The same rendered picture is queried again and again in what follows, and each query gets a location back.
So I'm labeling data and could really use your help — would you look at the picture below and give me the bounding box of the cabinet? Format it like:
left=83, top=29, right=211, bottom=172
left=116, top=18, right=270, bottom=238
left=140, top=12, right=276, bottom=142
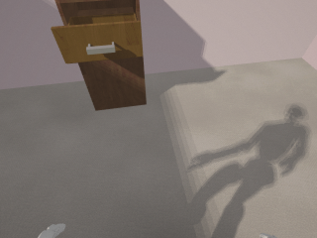
left=54, top=0, right=147, bottom=111

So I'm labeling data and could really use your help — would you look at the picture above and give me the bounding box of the drawer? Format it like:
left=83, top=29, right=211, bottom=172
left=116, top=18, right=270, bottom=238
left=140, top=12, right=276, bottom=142
left=51, top=12, right=143, bottom=64

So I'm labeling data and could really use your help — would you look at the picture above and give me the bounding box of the left robot hand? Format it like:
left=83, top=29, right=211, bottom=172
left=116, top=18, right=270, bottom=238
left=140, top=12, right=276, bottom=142
left=38, top=223, right=66, bottom=238

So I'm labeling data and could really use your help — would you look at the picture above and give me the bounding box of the handle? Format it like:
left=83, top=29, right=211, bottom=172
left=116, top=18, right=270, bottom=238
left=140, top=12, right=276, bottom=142
left=86, top=42, right=116, bottom=55

